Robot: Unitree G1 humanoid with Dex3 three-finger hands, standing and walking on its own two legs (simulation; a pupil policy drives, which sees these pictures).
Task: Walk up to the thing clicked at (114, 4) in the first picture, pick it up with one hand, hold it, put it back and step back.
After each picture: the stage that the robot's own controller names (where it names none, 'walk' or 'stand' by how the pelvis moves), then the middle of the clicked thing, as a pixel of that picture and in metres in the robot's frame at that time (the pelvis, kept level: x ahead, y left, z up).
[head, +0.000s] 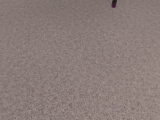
stand; out of the picture +2.27 -0.48 -0.66
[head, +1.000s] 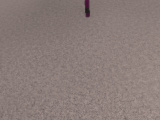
walk; (87, 8) +2.14 +0.02 -0.62
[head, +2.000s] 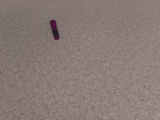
walk; (54, 30) +1.46 +0.38 -0.64
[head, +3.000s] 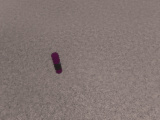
walk; (57, 63) +0.98 +0.33 -0.65
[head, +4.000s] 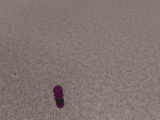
walk; (59, 97) +0.63 +0.19 -0.62
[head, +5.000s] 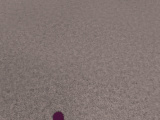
stand; out of the picture +0.40 +0.16 -0.63
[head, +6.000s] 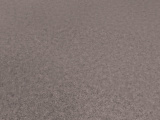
stand; out of the picture +0.35 +0.15 -0.65
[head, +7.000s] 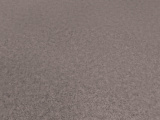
stand; out of the picture +0.37 +0.19 -0.65
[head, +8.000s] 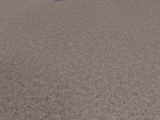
stand; out of the picture +0.36 +0.19 -0.66
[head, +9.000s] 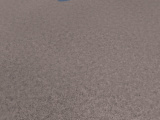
stand; out of the picture +0.37 +0.19 -0.66
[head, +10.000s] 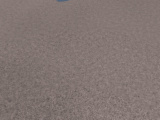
stand; out of the picture +0.35 +0.19 -0.66
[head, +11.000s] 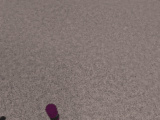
go down; (53, 113) +0.39 +0.19 -0.62
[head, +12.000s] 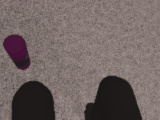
go down; (19, 55) +0.45 +0.22 -0.24
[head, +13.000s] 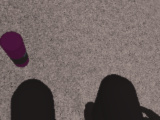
close in; (17, 52) +0.45 +0.23 -0.23
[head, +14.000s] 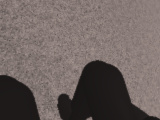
close; out of the picture +0.43 +0.27 -0.16
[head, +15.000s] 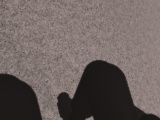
lift; out of the picture +0.42 +0.27 -0.16
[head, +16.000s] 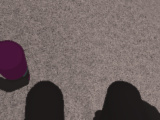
lift; (15, 69) +0.34 +0.24 -0.03
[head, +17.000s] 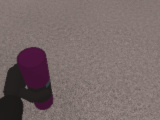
hold; (39, 83) +0.32 +0.15 +0.08
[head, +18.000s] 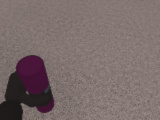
hold; (39, 88) +0.31 +0.16 +0.03
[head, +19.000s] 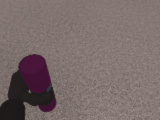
hold; (41, 87) +0.32 +0.15 +0.04
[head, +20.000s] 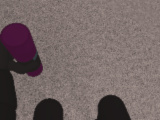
crouch; (26, 55) +0.42 +0.18 -0.04
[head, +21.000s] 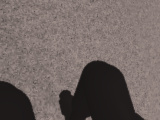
lower; out of the picture +0.44 +0.26 -0.18
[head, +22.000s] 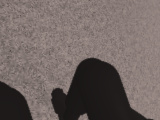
lower; out of the picture +0.45 +0.28 -0.17
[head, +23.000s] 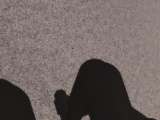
lower; out of the picture +0.44 +0.28 -0.17
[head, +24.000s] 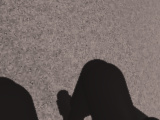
lower; out of the picture +0.42 +0.28 -0.16
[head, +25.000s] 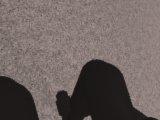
loosen; out of the picture +0.42 +0.27 -0.16
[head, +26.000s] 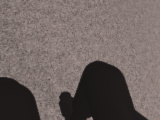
withdraw; out of the picture +0.43 +0.25 -0.17
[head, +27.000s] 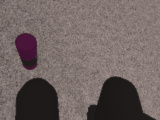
walk; (28, 54) +0.45 +0.21 -0.23
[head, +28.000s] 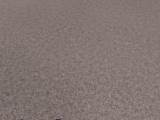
stand; out of the picture +0.37 +0.15 -0.59
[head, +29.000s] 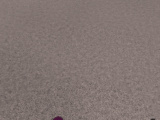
stand; out of the picture +0.39 +0.16 -0.60
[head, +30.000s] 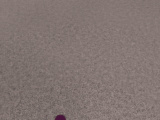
stand; out of the picture +0.39 +0.16 -0.61
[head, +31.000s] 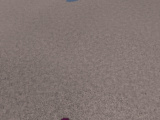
walk; out of the picture +0.40 +0.16 -0.65
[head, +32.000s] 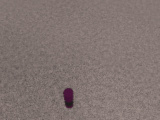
walk; (68, 99) +0.49 +0.10 -0.63
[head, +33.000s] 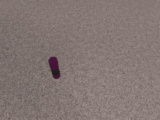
walk; (54, 68) +0.73 +0.24 -0.62
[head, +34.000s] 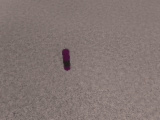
stand; (66, 60) +1.02 +0.19 -0.64
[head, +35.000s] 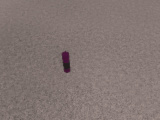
stand; (66, 62) +1.00 +0.18 -0.66
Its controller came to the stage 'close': yes
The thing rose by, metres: 0.67
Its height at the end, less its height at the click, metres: +0.00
